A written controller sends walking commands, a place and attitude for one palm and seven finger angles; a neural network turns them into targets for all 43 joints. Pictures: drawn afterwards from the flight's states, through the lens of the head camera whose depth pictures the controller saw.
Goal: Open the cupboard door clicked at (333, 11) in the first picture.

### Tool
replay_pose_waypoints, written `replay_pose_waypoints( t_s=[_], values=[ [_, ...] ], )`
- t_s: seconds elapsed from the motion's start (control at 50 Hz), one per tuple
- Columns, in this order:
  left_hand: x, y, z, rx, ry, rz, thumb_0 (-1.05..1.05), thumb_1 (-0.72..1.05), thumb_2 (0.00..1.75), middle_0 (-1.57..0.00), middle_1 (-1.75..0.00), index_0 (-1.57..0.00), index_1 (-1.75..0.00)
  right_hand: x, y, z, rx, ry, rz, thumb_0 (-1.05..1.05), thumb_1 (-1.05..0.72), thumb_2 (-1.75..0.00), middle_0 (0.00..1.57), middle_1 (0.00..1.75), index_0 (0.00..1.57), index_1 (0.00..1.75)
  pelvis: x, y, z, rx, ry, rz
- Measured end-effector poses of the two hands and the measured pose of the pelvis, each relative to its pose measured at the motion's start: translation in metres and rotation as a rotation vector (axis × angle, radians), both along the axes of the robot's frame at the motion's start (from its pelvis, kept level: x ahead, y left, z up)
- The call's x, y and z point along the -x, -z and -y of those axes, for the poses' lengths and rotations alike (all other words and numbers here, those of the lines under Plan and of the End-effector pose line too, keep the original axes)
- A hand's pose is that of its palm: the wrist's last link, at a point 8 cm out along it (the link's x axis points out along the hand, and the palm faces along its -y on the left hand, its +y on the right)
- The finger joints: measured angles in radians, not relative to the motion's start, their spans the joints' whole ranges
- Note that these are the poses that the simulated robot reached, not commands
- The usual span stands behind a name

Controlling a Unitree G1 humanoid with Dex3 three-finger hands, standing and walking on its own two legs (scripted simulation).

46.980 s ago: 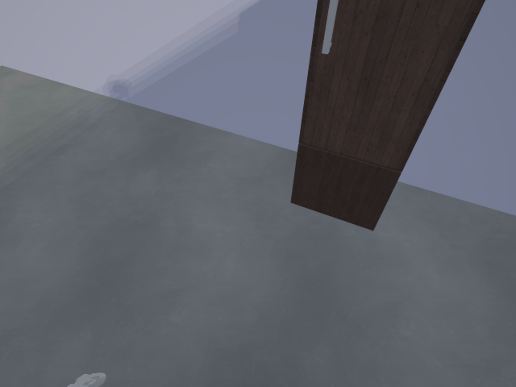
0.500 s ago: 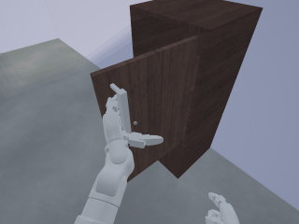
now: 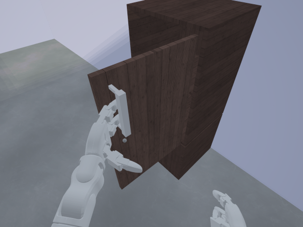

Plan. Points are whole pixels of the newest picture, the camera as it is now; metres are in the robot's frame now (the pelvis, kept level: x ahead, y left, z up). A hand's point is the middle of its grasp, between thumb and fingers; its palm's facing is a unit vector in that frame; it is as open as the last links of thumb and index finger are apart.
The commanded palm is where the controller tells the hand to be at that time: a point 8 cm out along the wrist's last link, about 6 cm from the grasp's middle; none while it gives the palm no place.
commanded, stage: slide the hand sideways off the handle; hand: left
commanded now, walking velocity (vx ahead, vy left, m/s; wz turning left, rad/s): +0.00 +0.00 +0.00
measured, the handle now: (119, 111) +0.38 +0.13 +0.13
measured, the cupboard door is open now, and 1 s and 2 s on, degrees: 87 87 87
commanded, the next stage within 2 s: draw the hand back to the body in 0.68 s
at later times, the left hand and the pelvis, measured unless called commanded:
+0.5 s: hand (100, 158) +0.23 +0.14 +0.13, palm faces +0.05 -1.00 -0.06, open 16.3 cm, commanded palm +0.19 +0.20 +0.13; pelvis +0.02 -0.03 +0.00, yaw +1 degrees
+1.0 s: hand (85, 163) +0.21 +0.17 +0.13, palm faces +0.03 -1.00 -0.07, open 16.3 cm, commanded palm +0.18 +0.22 +0.14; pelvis +0.01 -0.01 +0.00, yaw +2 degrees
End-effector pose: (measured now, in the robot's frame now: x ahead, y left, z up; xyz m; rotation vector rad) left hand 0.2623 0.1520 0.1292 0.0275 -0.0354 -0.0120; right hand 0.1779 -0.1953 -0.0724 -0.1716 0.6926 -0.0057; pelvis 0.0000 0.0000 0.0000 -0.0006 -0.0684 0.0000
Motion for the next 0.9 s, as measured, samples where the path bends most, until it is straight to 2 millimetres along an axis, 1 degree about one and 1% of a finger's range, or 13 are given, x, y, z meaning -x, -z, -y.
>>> replay_pose_waypoints(
  t_s=[0.1,0.18,0.28,0.42,0.6,0.74,0.8,0.9],
  values=[
    [0.009,-0.001,-0.010,0.013,-0.017,-0.006,-0.01,-0.50,0.30,-0.14,-0.29,-0.14,-0.29,-0.009,-0.002,0.006,-0.003,0.002,0.021,0.01,-0.90,-0.89,0.20,0.30,0.20,0.30,-0.007,-0.001,0.007,0.001,0.001,-0.002],
    [0.021,-0.001,-0.019,0.006,-0.047,-0.008,-0.01,-0.50,0.30,-0.15,-0.29,-0.15,-0.30,-0.019,-0.005,0.014,-0.001,0.000,0.046,0.01,-0.90,-0.89,0.20,0.30,0.20,0.30,-0.012,-0.001,0.012,0.002,-0.004,-0.004],
    [0.037,0.001,-0.025,-0.008,-0.055,-0.016,-0.01,-0.50,0.30,-0.15,-0.29,-0.15,-0.30,-0.029,-0.008,0.024,0.011,-0.004,0.081,0.01,-0.90,-0.89,0.20,0.30,0.20,0.30,-0.018,0.000,0.019,0.002,-0.012,-0.008],
    [0.049,0.001,-0.035,-0.020,-0.062,-0.009,-0.01,-0.50,0.30,-0.15,-0.30,-0.15,-0.30,-0.037,-0.011,0.035,0.027,-0.001,0.126,0.01,-0.90,-0.89,0.20,0.30,0.20,0.30,-0.022,0.002,0.025,0.003,-0.022,-0.012],
    [0.068,0.001,-0.054,-0.031,-0.067,-0.010,-0.01,-0.50,0.30,-0.15,-0.30,-0.15,-0.30,-0.032,-0.007,0.041,0.024,0.011,0.147,0.01,-0.90,-0.89,0.20,0.30,0.20,0.30,-0.023,0.003,0.028,0.004,-0.022,-0.018],
    [0.084,0.002,-0.062,-0.025,-0.066,0.002,-0.01,-0.50,0.30,-0.15,-0.30,-0.15,-0.30,-0.024,-0.005,0.038,0.028,0.005,0.169,0.01,-0.90,-0.89,0.20,0.30,0.20,0.30,-0.017,0.005,0.023,0.008,-0.029,-0.017],
    [0.085,0.002,-0.061,-0.016,-0.060,0.020,-0.01,-0.51,0.30,-0.15,-0.30,-0.15,-0.30,-0.020,-0.004,0.035,0.032,-0.001,0.177,0.01,-0.90,-0.89,0.20,0.30,0.20,0.30,-0.012,0.006,0.021,0.011,-0.034,-0.015],
    [0.077,0.001,-0.061,-0.024,-0.042,0.034,-0.01,-0.51,0.30,-0.15,-0.30,-0.15,-0.30,-0.014,-0.005,0.028,0.031,-0.001,0.186,0.01,-0.90,-0.89,0.20,0.30,0.20,0.30,-0.006,0.006,0.016,0.011,-0.033,-0.015]
  ],
)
